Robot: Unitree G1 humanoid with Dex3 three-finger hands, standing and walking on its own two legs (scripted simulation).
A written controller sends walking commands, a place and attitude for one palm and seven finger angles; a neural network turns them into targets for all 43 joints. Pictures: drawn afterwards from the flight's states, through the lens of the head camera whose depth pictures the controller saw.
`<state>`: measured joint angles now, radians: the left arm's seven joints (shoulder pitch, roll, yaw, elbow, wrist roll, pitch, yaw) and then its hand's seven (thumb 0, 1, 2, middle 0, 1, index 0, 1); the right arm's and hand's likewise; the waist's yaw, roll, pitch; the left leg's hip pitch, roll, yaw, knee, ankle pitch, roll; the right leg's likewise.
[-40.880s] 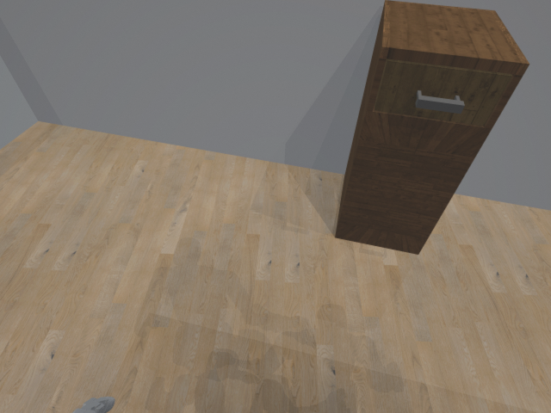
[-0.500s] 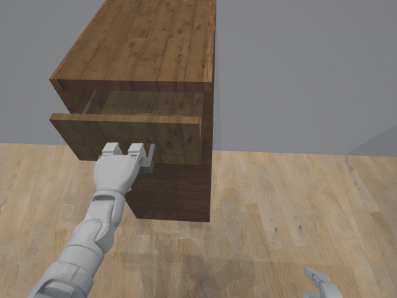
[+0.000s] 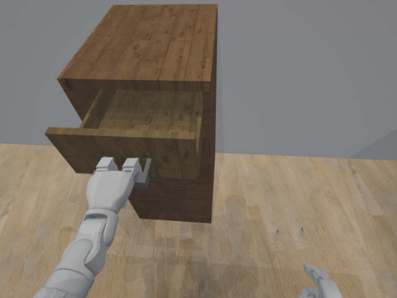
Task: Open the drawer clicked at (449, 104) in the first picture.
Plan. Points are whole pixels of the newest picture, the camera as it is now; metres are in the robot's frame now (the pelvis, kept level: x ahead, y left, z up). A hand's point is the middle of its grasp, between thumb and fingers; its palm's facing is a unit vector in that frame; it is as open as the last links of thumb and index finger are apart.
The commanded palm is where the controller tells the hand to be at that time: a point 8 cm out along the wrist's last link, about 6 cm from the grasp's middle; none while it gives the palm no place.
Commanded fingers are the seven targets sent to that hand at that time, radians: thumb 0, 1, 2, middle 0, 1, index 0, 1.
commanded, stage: pull the drawer open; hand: left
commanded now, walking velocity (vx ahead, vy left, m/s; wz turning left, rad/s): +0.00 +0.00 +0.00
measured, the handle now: (123, 170) +0.38 +0.20 +0.02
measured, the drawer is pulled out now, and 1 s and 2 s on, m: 0.15 0.26 0.30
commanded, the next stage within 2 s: open the thumb to release the handle in 1.54 s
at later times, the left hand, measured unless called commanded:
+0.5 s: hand (114, 220) +0.27 +0.20 +0.00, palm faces +0.00 -0.08 -1.00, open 6.1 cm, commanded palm +0.23 +0.22 +0.05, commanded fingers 0.00 0.90 0.90 -0.40 -1.35 -0.40 -1.35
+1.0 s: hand (105, 250) +0.21 +0.20 +0.00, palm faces +0.00 -0.11 -0.99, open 6.2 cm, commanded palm +0.17 +0.21 +0.05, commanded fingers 0.00 0.90 0.90 -0.40 -1.35 -0.40 -1.35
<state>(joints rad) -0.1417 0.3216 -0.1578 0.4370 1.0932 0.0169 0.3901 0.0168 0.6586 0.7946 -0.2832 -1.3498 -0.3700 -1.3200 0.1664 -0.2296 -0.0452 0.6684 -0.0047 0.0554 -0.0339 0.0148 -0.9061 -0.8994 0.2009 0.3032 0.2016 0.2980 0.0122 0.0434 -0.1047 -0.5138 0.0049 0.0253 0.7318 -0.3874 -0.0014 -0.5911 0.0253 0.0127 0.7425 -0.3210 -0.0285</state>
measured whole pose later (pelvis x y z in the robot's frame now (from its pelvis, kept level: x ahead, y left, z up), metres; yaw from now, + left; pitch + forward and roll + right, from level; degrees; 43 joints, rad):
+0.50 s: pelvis +0.01 +0.00 +0.00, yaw -1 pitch +8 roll +1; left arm 0.13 0.32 -0.16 0.19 1.10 0.02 0.40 0.03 0.66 0.78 -0.27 -1.35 -0.38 -1.31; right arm 0.10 -0.22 -0.03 0.64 -0.01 0.04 -0.03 0.02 -0.91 -0.90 0.20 0.30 0.20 0.30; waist 0.04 0.04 -0.10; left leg -0.47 0.01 0.04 0.72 -0.40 0.00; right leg -0.55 0.03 0.02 0.74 -0.33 -0.03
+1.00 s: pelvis +0.01 +0.00 +0.00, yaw -2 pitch +8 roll +1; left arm 0.45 0.33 -0.13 -0.07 1.10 -0.01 0.44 0.05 0.65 0.77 -0.27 -1.35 -0.39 -1.32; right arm 0.10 -0.21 -0.02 0.60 -0.03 0.04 0.01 0.02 -0.91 -0.90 0.20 0.30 0.20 0.30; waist 0.05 0.03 -0.11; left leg -0.47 0.02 0.05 0.76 -0.44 0.00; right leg -0.56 0.04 0.04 0.78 -0.36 -0.03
